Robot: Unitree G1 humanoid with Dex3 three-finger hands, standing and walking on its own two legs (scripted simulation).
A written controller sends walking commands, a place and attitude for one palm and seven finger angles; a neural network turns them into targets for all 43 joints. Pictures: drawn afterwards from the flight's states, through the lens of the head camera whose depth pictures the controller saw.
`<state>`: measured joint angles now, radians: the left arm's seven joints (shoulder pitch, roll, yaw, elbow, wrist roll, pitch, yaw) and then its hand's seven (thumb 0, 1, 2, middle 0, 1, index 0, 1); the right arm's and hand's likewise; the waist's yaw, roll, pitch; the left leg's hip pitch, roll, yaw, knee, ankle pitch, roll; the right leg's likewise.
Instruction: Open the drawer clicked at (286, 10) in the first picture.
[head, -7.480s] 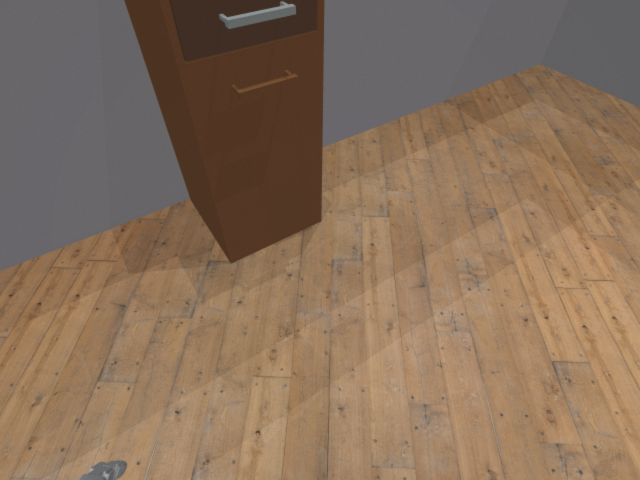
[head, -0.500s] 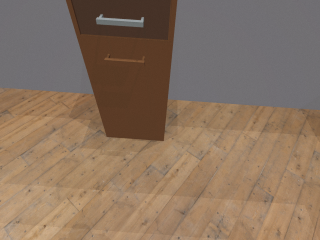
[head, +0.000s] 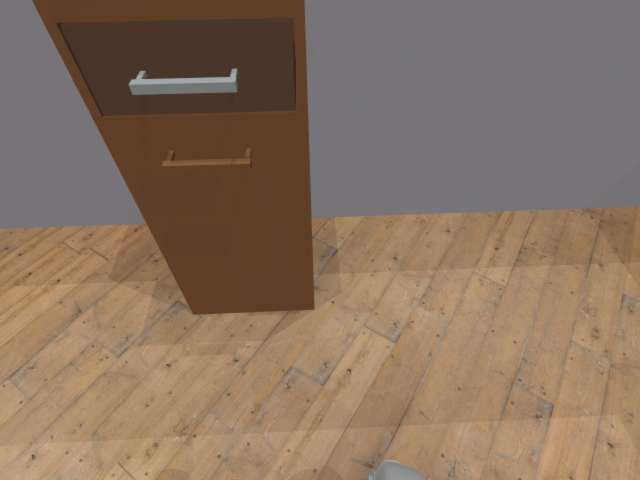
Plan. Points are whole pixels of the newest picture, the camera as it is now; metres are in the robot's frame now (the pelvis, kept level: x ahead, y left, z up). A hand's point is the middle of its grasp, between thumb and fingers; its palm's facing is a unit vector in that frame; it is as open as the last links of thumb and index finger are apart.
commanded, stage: take the last steps up to it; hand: left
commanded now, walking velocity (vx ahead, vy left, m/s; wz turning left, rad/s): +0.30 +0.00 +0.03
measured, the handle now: (186, 80) +0.74 +0.24 +0.13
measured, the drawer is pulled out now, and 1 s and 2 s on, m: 0.00 0.00 0.00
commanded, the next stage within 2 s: come to a stop and stand still in 0.44 s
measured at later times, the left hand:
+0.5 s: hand out of the picture +0.10 +0.16 -0.17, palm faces +0.15 -0.98 -0.17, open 7.3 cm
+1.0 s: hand (216, 403) +0.27 +0.17 -0.16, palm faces +0.04 -0.96 -0.29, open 7.4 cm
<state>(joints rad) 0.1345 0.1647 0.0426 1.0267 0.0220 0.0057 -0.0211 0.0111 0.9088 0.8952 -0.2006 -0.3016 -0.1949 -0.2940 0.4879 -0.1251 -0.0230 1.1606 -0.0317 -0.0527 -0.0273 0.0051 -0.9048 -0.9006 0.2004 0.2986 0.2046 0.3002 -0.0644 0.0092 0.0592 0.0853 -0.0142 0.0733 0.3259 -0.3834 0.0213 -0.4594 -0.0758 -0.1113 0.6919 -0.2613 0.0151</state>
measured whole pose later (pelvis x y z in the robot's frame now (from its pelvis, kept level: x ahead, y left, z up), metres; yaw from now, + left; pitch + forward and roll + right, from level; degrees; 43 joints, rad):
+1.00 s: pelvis +0.20 -0.03 +0.00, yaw +0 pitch -1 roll +2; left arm 0.20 0.19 0.04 1.00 0.03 0.01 0.03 0.00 0.91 0.90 -0.20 -0.30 -0.20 -0.29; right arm 0.17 -0.18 -0.06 1.05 -0.02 0.03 -0.02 0.00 -0.91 -0.90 0.20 0.30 0.20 0.30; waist 0.00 0.02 0.07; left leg -0.30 0.07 0.13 0.58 -0.29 -0.02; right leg -0.27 -0.04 -0.07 0.60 -0.30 -0.02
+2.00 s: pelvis +0.19 +0.00 +0.00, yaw +0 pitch -2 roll +0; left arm 0.28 0.13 -0.01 1.13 0.01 -0.01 0.03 0.01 0.91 0.89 -0.20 -0.30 -0.20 -0.29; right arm 0.34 -0.14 0.01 1.05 -0.02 -0.02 -0.02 0.01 -0.91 -0.90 0.20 0.30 0.20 0.30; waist -0.01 0.05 0.02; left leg -0.11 0.02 0.04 0.49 -0.35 -0.01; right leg -0.27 -0.06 -0.05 0.53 -0.23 0.02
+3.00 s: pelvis +0.15 -0.02 -0.01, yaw +0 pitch +1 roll +1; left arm 0.26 0.38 -0.06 -0.04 1.05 0.00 0.34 0.01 0.33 0.66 -0.27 -0.66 -0.26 -0.65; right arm 0.06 -0.19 0.01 0.56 -0.08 0.03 0.00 0.01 -0.90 -0.90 0.20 0.30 0.20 0.30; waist 0.11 0.03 -0.01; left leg -0.31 0.03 0.03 0.68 -0.39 -0.02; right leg -0.46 -0.05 -0.05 0.69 -0.25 -0.01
